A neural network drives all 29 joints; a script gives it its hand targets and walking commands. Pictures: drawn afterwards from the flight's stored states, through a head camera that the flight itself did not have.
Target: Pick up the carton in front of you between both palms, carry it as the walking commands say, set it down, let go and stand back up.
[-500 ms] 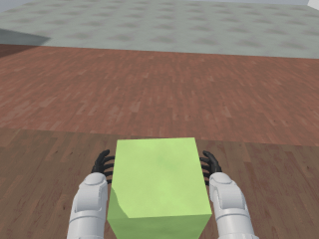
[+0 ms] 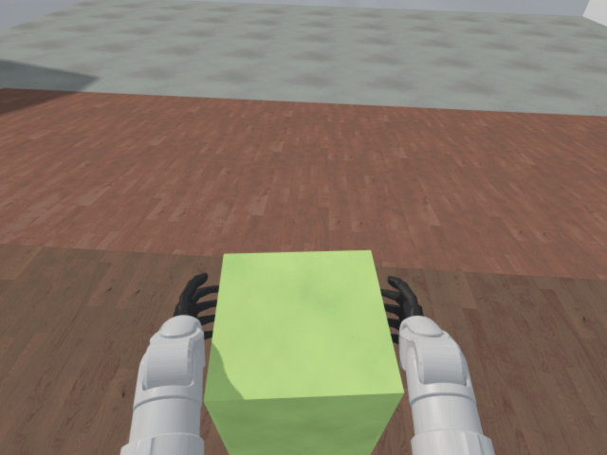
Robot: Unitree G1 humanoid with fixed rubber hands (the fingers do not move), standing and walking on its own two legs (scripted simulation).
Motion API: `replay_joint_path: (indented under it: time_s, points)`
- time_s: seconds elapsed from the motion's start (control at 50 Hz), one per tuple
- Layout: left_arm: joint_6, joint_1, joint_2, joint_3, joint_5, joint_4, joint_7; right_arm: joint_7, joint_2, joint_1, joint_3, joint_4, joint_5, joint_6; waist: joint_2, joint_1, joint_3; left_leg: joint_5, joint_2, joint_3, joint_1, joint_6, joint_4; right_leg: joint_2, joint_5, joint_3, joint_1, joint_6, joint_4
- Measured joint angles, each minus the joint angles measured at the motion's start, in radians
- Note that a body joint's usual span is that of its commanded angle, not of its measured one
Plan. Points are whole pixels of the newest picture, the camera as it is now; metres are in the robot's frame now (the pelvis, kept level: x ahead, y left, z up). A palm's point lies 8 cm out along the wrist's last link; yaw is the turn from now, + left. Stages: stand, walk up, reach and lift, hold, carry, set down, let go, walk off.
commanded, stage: hold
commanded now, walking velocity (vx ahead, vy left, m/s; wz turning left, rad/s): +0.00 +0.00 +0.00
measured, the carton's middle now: (300, 358) +0.29 +0.00 -0.02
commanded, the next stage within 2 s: carry in 0.86 s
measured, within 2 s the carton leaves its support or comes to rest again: neither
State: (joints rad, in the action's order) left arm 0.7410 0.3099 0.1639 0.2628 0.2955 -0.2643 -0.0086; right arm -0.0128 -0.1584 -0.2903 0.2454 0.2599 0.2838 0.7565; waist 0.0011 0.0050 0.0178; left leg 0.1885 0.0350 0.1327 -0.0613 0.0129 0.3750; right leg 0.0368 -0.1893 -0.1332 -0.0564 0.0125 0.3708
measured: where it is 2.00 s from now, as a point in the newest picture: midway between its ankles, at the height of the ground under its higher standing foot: (299, 431)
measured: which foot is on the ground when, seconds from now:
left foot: down 0.00-1.00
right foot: down 0.00-1.00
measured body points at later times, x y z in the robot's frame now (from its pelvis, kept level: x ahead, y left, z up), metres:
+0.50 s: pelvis +0.01 +0.00 +0.00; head -0.03 +0.00 +0.45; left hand +0.31 +0.15 +0.04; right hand +0.31 -0.15 +0.04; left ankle +0.02 +0.13 -0.74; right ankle +0.02 -0.13 -0.74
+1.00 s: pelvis +0.01 +0.00 +0.00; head -0.03 +0.00 +0.45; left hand +0.31 +0.16 +0.06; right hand +0.31 -0.15 +0.05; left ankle +0.02 +0.13 -0.74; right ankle +0.02 -0.13 -0.74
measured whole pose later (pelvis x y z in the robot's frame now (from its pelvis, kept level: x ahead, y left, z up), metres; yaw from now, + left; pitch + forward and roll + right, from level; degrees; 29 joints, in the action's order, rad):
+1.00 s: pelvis +0.01 +0.00 +0.00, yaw +0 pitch -2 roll +0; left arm 0.79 0.26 0.15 0.21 0.24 -0.14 0.01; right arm 0.01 -0.15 -0.24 0.19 0.14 0.24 0.81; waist 0.00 0.00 -0.07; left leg 0.38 0.01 0.08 -0.20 0.01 0.49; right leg 0.01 -0.36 -0.08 -0.19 0.01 0.47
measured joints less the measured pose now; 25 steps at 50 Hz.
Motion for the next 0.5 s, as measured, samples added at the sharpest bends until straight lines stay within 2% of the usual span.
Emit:
replay_joint_path:
  time_s: [0.18,0.5]
  points:
    - [-0.005,0.009,0.003,0.011,0.006,-0.010,-0.005,-0.001,-0.002,-0.008,0.006,0.004,0.006,0.000,-0.001,0.001,-0.005,0.003,-0.002,-0.001,0.005,0.000,-0.005,0.000,-0.004,0.002,0.004,-0.002,-0.002]
    - [0.011,-0.044,-0.011,-0.037,-0.013,0.037,0.001,0.008,0.009,0.041,-0.043,-0.039,-0.011,0.016,0.000,-0.001,-0.011,-0.001,-0.003,-0.003,0.028,-0.002,-0.036,-0.003,-0.001,0.004,0.027,-0.003,-0.033]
